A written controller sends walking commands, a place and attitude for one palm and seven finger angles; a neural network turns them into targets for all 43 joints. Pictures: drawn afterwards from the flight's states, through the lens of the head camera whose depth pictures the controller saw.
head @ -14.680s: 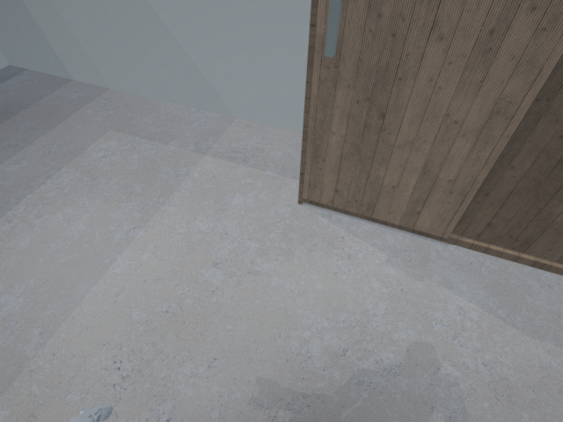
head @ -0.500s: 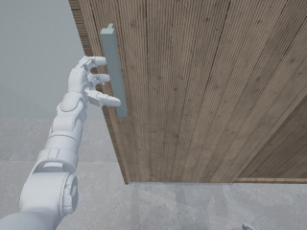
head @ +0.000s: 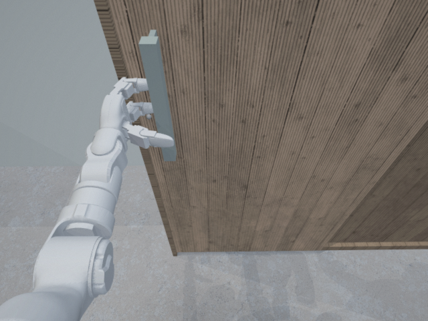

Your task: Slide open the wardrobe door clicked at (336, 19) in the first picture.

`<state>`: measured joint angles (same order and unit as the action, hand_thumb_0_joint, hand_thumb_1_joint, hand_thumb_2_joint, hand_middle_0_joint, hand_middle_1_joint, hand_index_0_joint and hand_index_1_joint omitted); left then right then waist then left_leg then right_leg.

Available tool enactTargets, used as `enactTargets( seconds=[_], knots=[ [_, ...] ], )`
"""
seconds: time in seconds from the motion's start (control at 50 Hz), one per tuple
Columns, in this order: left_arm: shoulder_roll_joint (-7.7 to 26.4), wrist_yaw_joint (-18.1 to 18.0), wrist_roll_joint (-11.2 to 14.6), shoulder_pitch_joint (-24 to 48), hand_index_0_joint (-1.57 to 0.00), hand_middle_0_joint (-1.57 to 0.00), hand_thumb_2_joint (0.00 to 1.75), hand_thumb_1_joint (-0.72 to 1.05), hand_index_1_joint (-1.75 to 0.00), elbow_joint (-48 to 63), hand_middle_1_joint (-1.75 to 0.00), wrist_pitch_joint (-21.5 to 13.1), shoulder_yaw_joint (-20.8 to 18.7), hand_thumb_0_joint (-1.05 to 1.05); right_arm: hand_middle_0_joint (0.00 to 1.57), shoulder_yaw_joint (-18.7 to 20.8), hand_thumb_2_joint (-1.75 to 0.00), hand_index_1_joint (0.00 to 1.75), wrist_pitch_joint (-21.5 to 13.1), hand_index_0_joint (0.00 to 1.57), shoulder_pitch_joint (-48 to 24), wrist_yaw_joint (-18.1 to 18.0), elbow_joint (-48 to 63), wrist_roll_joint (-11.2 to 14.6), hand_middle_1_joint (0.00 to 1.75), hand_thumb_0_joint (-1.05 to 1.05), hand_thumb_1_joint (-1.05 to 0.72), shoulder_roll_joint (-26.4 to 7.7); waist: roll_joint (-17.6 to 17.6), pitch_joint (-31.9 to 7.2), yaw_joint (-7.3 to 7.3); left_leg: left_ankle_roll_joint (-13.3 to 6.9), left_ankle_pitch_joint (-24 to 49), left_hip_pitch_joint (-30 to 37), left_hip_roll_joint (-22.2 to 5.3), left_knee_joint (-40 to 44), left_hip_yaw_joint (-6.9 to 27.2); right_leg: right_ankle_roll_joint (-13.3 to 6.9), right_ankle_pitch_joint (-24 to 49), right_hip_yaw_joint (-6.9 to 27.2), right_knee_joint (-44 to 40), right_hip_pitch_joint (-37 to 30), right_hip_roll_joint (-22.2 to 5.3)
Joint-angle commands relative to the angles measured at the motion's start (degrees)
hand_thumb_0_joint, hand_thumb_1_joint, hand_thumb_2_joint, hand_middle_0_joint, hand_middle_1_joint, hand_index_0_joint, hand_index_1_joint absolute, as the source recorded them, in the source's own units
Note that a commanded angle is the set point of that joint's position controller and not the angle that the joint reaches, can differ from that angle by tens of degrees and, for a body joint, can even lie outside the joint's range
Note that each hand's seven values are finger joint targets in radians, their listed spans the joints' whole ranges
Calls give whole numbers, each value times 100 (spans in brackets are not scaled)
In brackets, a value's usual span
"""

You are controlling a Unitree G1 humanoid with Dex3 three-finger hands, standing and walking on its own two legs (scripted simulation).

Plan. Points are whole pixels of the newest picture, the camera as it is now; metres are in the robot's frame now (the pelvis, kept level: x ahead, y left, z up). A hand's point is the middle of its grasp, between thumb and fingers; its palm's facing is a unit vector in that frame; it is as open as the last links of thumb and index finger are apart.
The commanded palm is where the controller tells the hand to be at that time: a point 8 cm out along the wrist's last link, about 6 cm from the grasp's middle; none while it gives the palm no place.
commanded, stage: slide the fingers in behind the handle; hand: left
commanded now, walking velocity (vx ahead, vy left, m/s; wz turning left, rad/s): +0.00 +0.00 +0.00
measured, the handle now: (163, 104) +0.50 +0.10 +0.15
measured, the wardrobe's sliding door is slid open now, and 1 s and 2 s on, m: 0.00 0.00 0.00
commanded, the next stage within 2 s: grip the handle and tug to test in 1.46 s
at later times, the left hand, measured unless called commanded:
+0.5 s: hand (157, 117) +0.45 +0.11 +0.16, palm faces +0.01 -1.00 +0.01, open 14.0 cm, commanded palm +0.42 +0.16 +0.16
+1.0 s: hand (169, 118) +0.44 +0.08 +0.16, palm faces +0.02 -1.00 +0.00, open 14.1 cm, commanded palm +0.42 +0.14 +0.16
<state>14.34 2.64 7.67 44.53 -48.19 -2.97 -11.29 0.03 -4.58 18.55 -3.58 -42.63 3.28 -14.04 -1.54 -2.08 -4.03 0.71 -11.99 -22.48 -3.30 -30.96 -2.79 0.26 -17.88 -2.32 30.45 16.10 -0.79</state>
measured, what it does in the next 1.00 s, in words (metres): stands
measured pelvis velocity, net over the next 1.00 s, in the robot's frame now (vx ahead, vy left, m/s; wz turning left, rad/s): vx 0.01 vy -0.02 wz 0.00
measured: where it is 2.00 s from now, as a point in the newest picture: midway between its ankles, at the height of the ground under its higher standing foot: outside the picture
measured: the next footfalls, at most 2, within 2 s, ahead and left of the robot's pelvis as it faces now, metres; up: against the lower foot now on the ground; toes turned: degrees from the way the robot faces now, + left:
none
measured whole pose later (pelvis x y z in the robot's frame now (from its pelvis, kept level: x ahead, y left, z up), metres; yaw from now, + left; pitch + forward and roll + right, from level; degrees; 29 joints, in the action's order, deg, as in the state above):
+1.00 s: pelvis +0.01 -0.02 +0.00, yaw +0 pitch +1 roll +0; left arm 9.0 -2.1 7.4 37.9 -36.5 3.0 -7.7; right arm 0.1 -2.4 15.0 -3.7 -41.0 2.9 -13.5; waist -1.7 -1.9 -2.8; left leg 2.0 -11.7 -17.3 -3.7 -27.7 -2.4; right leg -0.9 -18.4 -2.7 28.3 11.3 -0.1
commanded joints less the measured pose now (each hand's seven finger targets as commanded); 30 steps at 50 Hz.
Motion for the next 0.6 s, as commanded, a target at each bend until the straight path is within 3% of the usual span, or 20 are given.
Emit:
enactTargets(
  seconds=[0.0, 0.14, 0.18, 0.2, 0.22, 0.26, 0.3, 0.36, 0.4, 0.42, 0.46, 0.52, 0.58],
  knots=[
    [1088, -171, 26, 2762, -30, -30, 30, -50, -120, 1456, -120, -379, -317, 0, 20, 316, -90, 30, -282, 20, -171, -89, 677, -54, 30, 0, -90, -835, 237, -1732, 62, -170, 766, 1522, 256, 226, 188, -74, 1309, -43, -493, 117, 302],
    [873, -242, -10, 2611, -30, -30, 30, -50, -120, 1781, -120, -269, -154, 0, 20, 304, -90, 30, -245, 20, -333, -76, 759, -32, 30, 0, -90, -769, 151, -1804, 105, -163, 945, 1598, 262, 243, 112, -73, 1619, -12, -493, -17, 288],
    [651, -229, 2, 2814, -30, -30, 30, -50, -120, 1723, -120, -207, 60, 0, 20, 282, -90, 30, -224, 20, -351, -84, 730, -23, 30, 0, -90, -745, 180, -1618, -5, -167, 857, 1566, 275, 249, 103, -58, 1559, -15, -542, 95, 288],
    [853, -248, 11, 2706, -30, -30, 30, -50, -120, 1596, -120, -182, -147, 0, 20, 303, -90, 30, -208, 20, -306, -99, 709, -46, 30, 0, -90, -793, 400, -1618, 13, -186, 857, 1535, 278, 243, 124, -48, 1568, -24, -550, 16, 286],
    [957, -235, 23, 2634, -30, -30, 30, -50, -120, 1655, -120, -165, -245, 0, 20, 302, -90, 30, -204, 20, -351, -101, 741, -39, 30, 0, -90, -800, 394, -1675, 69, -194, 957, 1529, 274, 254, 97, -50, 1727, 5, -532, -37, 269],
    [713, -192, 47, 2566, -30, -30, 30, -50, -120, 1732, -120, -137, -51, 0, 20, 288, -90, 30, -188, 20, -374, -97, 758, -32, 30, 0, -90, -746, 311, -1760, 61, -179, 1060, 1572, 298, 230, 72, -49, 1880, -6, -505, -100, 265],
    [724, -189, 8, 2519, -30, -30, 30, -50, -120, 1737, -120, -125, -12, 0, 20, 293, -90, 30, -160, 20, -379, -100, 778, -29, 30, 0, -90, -769, 201, -1677, 58, -179, 1091, 1598, 297, 217, 90, -60, 1860, -5, -511, -110, 262],
    [315, -191, 60, 2779, -30, -30, 30, -50, -120, 2009, -120, -126, 314, 0, 20, 303, -90, 30, -191, 20, -420, -83, 772, -11, 30, 0, -90, -707, 75, -1795, -19, -174, 1206, 1791, 297, 170, 111, -65, 1954, -11, -494, 18, 276],
    [702, -223, 97, 2412, -30, -30, 30, -50, -120, 1888, -120, -77, -79, 0, 20, 310, -90, 30, -160, 20, -367, -96, 768, -49, 30, 0, -90, -789, 395, -1872, 102, -190, 1293, 1683, 317, 198, 125, -62, 2108, -27, -482, -249, 275],
    [735, -212, 93, 2458, -30, -30, 30, -50, -120, 1993, -120, -60, -75, 0, 20, 305, -90, 30, -146, 20, -450, -98, 813, -28, 30, 0, -90, -774, 325, -1886, 109, -192, 1254, 1638, 317, 217, 94, -51, 2142, 2, -486, -244, 244],
    [459, -237, 53, 2507, -30, -30, 30, -50, -120, 1985, -120, -37, 129, 0, 20, 287, -90, 30, -143, 20, -457, -88, 784, -29, 30, 0, -90, -698, 258, -1773, 69, -189, 1255, 1655, 334, 186, 77, -48, 2148, -3, -485, -154, 257],
    [557, -288, 34, 2527, -30, -30, 30, -50, -120, 2131, -120, -47, 76, 0, 20, 298, -90, 30, -121, 20, -489, -89, 809, -36, 30, 0, -90, -728, 328, -1815, 78, -202, 1279, 1676, 331, 211, 82, -43, 2196, 10, -499, -232, 239],
    [253, -307, 38, 2546, -30, -30, 30, -50, -120, 2283, -120, -44, 287, 0, 20, 302, -90, 30, -139, 20, -495, -69, 797, -40, 30, 0, -90, -670, 203, -1890, 66, -185, 1441, 1815, 333, 187, 90, -64, 2327, -14, -461, -229, 264]
  ],
)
